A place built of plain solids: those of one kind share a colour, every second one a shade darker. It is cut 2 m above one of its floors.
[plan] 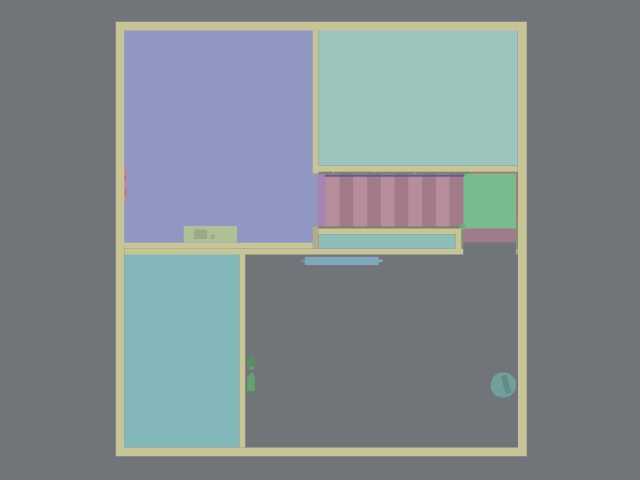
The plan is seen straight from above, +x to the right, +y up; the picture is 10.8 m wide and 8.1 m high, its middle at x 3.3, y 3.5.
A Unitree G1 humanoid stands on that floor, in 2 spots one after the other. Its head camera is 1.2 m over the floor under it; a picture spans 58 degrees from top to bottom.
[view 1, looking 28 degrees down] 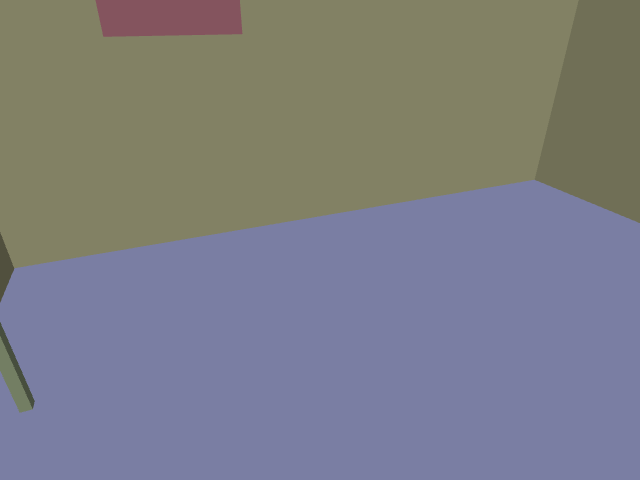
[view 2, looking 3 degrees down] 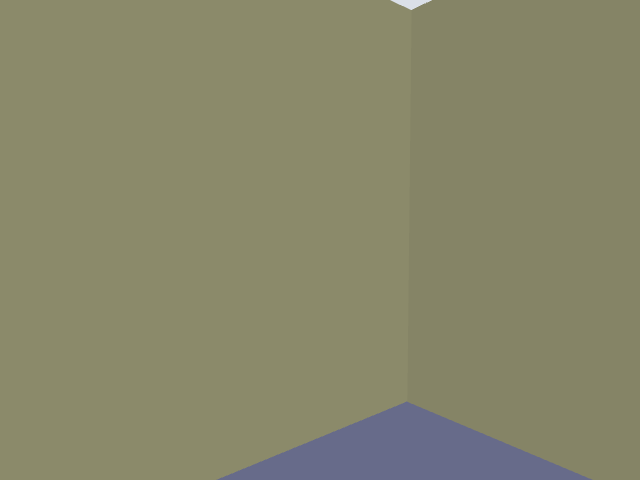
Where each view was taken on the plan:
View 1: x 2.40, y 4.22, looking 158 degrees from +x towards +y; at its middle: upper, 2.56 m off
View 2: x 1.00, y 5.25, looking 51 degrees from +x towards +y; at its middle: wall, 2.31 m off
